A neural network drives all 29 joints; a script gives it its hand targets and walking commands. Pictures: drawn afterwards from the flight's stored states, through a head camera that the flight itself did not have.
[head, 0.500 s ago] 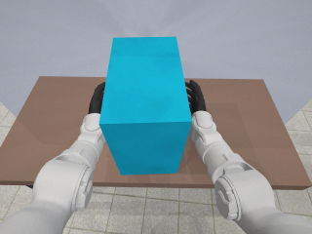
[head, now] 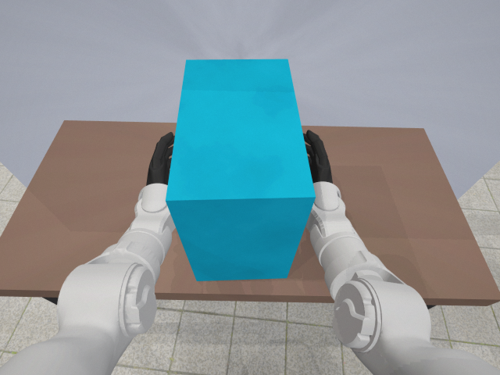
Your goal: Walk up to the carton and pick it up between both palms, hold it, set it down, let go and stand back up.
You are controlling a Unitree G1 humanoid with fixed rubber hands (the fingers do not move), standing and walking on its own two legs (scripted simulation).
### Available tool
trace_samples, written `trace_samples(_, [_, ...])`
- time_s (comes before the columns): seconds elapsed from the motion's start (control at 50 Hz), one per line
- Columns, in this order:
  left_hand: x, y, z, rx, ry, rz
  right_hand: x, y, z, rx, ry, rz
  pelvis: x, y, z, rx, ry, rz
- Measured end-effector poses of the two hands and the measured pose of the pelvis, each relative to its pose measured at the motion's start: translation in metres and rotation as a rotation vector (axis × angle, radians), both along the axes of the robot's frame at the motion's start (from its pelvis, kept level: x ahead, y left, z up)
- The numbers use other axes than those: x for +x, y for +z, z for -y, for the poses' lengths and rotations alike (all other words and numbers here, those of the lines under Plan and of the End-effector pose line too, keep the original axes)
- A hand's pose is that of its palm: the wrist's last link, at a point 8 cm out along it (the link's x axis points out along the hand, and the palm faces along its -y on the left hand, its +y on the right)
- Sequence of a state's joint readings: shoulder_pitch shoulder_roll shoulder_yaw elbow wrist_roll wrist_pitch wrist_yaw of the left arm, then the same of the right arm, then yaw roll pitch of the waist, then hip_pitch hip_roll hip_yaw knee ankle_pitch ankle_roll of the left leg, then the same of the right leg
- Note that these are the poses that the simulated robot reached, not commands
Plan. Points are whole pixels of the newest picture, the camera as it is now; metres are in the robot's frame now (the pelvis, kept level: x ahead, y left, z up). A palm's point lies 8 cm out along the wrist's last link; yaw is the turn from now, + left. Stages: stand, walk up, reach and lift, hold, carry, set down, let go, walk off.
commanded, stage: reach and lift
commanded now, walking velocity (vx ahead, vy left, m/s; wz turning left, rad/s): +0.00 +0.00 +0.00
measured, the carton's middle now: (239, 176) +0.46 +0.02 +0.03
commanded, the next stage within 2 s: none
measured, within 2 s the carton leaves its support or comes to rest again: leaves its support in 1.50 s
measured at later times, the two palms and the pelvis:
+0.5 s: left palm (160, 180) +0.43 +0.15 +0.05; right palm (317, 177) +0.43 -0.12 +0.06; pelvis +0.00 +0.02 +0.00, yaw +0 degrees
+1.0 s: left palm (161, 180) +0.43 +0.15 +0.05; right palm (317, 177) +0.43 -0.12 +0.06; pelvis +0.00 +0.01 +0.00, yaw +0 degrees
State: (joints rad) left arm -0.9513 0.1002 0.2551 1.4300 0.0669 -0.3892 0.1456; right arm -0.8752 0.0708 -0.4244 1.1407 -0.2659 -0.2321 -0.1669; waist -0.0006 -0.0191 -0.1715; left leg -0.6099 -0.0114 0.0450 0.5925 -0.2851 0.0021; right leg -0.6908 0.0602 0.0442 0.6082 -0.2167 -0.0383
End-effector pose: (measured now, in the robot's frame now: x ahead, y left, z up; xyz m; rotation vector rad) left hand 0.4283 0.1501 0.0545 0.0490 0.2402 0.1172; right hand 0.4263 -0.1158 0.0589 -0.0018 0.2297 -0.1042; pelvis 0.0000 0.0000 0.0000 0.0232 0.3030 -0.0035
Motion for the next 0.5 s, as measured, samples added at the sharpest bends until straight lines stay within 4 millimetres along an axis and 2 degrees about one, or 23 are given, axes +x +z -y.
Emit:
trace_samples(0.26, [0.0,-0.001,0.0,-0.025,0.002,0.002,0.0,0.001,-0.001,-0.026,0.0,0.001,0.001,0.002,-0.013,-0.018,0.0,-0.001])
trace_samples(0.5, [0.0,-0.001,0.0,-0.028,0.007,0.0,0.001,0.001,-0.001,-0.029,0.0,-0.001,0.001,0.002,-0.016,-0.022,0.0,-0.002])
